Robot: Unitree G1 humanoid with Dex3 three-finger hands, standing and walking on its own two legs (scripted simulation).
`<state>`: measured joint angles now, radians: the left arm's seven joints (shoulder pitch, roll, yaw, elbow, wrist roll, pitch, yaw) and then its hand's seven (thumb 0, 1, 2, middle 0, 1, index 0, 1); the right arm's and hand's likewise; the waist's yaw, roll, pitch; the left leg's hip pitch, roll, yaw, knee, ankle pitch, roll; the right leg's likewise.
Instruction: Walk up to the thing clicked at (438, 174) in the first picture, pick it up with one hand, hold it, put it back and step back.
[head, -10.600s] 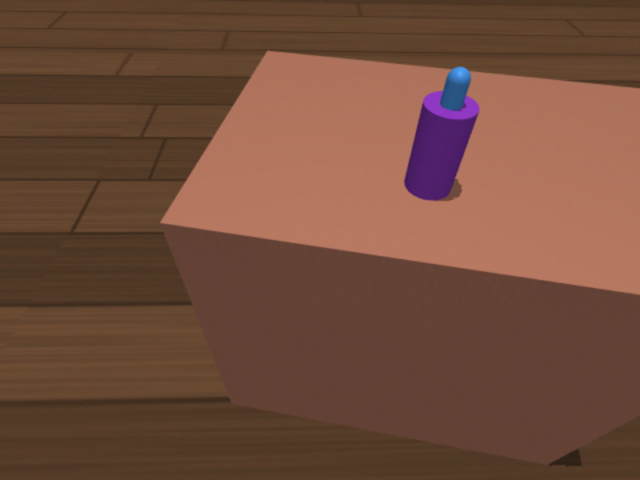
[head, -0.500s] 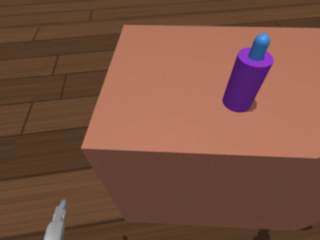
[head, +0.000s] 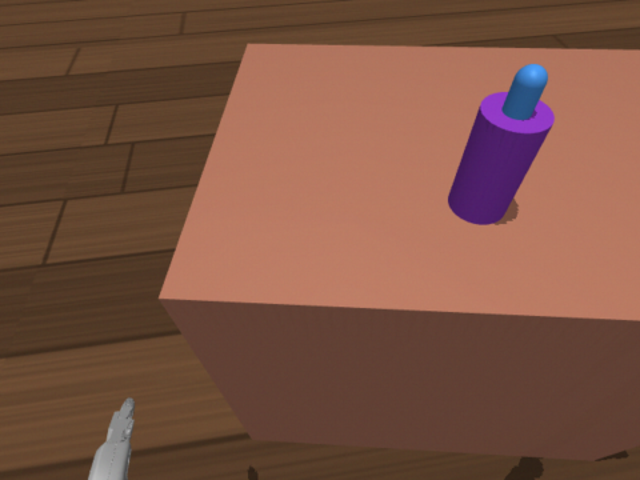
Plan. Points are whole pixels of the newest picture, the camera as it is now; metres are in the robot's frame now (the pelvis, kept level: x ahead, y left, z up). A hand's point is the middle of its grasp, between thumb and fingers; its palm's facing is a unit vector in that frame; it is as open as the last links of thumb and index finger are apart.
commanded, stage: go down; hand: right
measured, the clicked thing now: (501, 146) +0.51 -0.19 +0.15
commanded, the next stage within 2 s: approach in 0.14 s
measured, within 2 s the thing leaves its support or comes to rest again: neither
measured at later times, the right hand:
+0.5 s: hand out of the picture +0.41 -0.37 +0.20, palm faces +0.19 +0.98 -0.02, open 17.6 cm
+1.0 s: hand (529, 173) +0.49 -0.23 +0.12, palm faces +0.17 +0.99 +0.03, open 17.6 cm
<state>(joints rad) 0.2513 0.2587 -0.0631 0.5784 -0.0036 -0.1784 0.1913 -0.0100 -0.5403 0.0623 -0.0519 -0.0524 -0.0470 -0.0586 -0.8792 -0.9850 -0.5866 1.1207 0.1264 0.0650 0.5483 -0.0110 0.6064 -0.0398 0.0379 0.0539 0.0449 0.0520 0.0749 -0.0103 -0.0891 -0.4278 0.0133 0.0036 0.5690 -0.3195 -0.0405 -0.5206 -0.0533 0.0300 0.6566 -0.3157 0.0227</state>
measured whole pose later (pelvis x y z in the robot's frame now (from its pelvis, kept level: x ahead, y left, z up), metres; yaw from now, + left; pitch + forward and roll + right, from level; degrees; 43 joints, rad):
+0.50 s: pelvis -0.01 +0.00 +0.00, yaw +0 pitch +11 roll +2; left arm 0.25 0.26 -0.06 0.59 0.00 -0.18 0.18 -0.01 -0.54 0.05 -0.06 -0.06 -0.05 -0.06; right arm -0.88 -0.91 -0.51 1.14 0.15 0.02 0.53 -0.01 0.57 -0.04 0.03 0.05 0.04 0.04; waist 0.08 -0.01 -0.09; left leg -0.46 0.02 0.01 0.60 -0.33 -0.04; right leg -0.56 -0.05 0.04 0.68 -0.32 0.02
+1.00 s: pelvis -0.01 +0.00 -0.02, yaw +2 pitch +15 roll +2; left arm 0.28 0.23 -0.01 0.41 0.02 -0.12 0.06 -0.01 -0.52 0.04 -0.06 -0.07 -0.07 -0.06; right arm -0.89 -0.58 -0.48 1.08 0.09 -0.18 0.17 -0.01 0.55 -0.04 0.04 0.04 0.04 0.04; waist 0.15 -0.01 -0.10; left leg -0.63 -0.01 -0.02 0.75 -0.37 -0.04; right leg -0.71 -0.08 0.01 0.82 -0.37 0.03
